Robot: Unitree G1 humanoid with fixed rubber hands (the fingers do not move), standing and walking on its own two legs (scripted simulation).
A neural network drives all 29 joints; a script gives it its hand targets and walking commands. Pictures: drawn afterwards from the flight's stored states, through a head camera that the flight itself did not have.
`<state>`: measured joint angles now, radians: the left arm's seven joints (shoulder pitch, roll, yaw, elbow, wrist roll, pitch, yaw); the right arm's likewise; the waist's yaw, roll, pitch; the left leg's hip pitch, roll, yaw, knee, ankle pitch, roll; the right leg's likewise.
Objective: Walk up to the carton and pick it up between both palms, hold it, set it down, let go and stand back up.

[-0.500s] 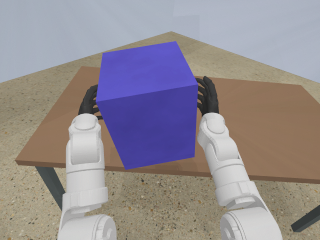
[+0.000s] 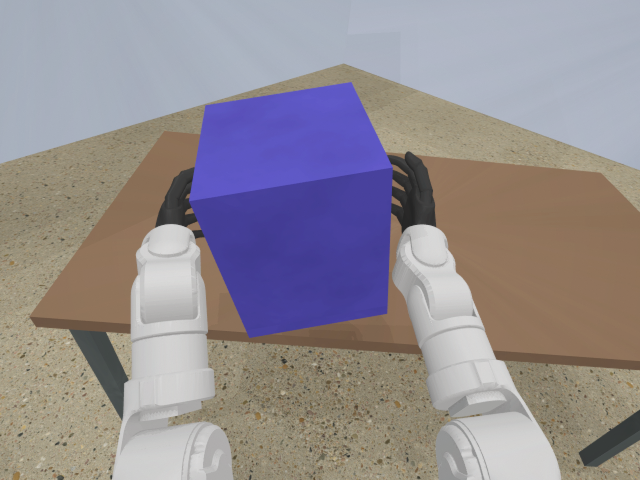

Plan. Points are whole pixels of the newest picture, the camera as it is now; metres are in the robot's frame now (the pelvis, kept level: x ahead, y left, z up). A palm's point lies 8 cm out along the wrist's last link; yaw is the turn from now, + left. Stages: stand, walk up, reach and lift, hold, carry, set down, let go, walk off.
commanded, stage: hold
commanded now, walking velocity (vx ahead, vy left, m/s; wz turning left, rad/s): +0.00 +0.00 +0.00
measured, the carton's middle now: (299, 212) +0.44 +0.00 +0.15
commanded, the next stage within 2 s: none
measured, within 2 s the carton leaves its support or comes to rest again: neither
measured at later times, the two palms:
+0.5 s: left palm (182, 235) +0.36 +0.14 +0.17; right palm (422, 230) +0.36 -0.14 +0.19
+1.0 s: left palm (179, 232) +0.36 +0.15 +0.17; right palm (419, 227) +0.36 -0.14 +0.19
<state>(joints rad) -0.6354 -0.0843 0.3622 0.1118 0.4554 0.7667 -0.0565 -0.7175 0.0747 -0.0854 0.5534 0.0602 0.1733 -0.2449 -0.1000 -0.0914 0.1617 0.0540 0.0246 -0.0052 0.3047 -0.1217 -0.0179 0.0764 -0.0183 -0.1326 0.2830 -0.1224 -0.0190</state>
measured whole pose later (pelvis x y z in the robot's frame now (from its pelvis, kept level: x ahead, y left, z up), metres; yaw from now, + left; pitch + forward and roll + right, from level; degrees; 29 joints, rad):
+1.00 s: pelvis +0.00 +0.00 +0.00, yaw +0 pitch -14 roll +0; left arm -0.64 -0.08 0.36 0.12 0.47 0.78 -0.05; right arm -0.72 0.09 -0.10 0.57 0.04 0.15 -0.23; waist -0.11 -0.09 0.17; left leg 0.05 0.02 0.01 0.30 -0.11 -0.01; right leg 0.07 -0.02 -0.13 0.29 -0.12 -0.02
